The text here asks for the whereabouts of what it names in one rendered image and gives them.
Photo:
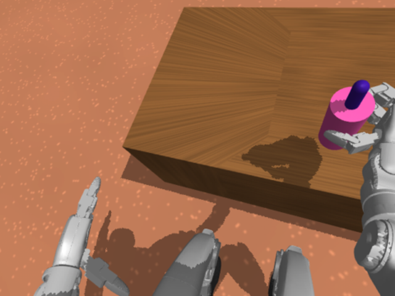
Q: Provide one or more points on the bottle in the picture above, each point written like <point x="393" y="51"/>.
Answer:
<point x="348" y="110"/>

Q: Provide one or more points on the left robot arm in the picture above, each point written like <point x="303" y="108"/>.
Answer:
<point x="60" y="280"/>

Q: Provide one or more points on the left robot hand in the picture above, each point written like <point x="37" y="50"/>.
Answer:
<point x="71" y="249"/>

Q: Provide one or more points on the right robot arm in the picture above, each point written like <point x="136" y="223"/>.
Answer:
<point x="375" y="250"/>

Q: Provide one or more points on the right robot hand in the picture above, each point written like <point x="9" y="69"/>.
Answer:
<point x="384" y="121"/>

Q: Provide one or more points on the left robot foot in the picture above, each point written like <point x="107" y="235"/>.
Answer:
<point x="215" y="277"/>

